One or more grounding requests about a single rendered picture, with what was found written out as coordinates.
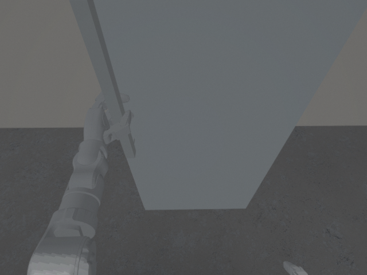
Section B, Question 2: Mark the robot left hand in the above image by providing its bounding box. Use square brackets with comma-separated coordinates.
[84, 91, 134, 148]

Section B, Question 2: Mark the left robot forearm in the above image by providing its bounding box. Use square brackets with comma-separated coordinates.
[27, 139, 108, 275]

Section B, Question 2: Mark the fridge door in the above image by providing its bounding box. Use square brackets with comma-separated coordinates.
[93, 0, 367, 210]

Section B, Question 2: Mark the handle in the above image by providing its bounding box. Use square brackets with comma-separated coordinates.
[69, 0, 136, 158]

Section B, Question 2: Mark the robot right hand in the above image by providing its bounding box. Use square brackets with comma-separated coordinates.
[283, 261, 308, 275]

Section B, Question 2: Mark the left robot upper arm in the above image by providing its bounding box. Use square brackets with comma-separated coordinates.
[29, 236, 97, 275]

